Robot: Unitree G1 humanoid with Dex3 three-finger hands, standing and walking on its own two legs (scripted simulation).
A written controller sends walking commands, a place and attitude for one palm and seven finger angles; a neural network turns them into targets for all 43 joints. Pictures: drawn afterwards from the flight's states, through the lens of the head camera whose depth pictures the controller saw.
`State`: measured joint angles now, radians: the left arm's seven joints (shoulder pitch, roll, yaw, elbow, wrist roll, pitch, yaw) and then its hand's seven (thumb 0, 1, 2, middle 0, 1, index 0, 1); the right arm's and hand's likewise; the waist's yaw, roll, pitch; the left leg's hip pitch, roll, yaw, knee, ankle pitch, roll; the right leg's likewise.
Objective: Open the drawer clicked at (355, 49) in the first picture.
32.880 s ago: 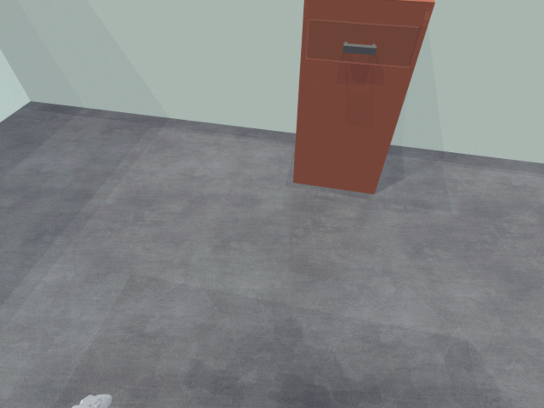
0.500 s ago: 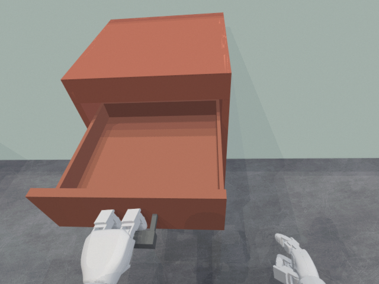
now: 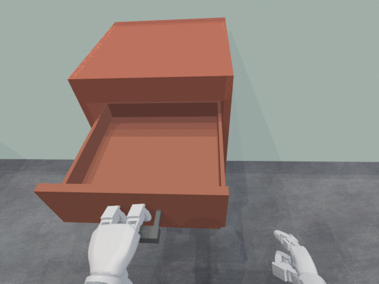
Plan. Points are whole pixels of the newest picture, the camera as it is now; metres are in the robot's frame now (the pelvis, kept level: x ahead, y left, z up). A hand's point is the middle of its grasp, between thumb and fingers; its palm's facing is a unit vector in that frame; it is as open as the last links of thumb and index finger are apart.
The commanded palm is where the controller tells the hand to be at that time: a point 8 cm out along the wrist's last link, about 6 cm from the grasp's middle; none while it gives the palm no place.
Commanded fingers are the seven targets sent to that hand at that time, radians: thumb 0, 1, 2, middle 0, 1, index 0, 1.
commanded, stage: lift the hand off the handle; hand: left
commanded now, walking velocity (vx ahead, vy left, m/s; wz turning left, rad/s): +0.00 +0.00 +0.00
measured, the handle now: (132, 223) +0.23 +0.16 +0.02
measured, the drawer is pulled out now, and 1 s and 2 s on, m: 0.30 0.30 0.30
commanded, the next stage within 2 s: draw the hand back to the body in 1.50 s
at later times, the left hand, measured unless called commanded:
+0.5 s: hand (124, 242) +0.20 +0.16 +0.02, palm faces +0.02 -0.17 -0.98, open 13.5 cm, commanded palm +0.17 +0.17 +0.10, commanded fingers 0.00 -0.50 0.30 -0.30 -1.20 -0.30 -1.20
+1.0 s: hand (110, 224) +0.20 +0.17 +0.09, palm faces +0.09 -0.20 -0.98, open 13.5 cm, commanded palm +0.16 +0.17 +0.17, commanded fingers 0.00 -0.50 0.30 -0.30 -1.20 -0.30 -1.20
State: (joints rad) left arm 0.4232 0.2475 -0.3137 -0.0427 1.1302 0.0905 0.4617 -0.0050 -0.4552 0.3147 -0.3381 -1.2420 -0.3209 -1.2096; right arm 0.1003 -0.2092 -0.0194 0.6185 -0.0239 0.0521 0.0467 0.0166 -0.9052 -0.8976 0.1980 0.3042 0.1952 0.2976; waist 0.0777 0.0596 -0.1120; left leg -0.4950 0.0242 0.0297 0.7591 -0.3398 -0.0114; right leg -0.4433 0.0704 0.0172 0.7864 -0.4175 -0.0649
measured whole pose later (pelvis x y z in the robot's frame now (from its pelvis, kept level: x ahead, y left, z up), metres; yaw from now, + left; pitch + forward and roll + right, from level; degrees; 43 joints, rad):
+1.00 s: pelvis +0.01 +0.01 +0.02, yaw +0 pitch -2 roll +0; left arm 0.40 0.35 -0.33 -0.36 1.01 0.18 0.20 -0.01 -0.49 0.30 -0.44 -1.24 -0.37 -1.23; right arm 0.06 -0.21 0.01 0.62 0.00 0.08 0.06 0.02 -0.91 -0.90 0.20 0.30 0.19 0.30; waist 0.12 0.12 -0.06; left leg -0.27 0.01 0.03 0.58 -0.28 0.01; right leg -0.21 0.06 0.03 0.58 -0.34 -0.05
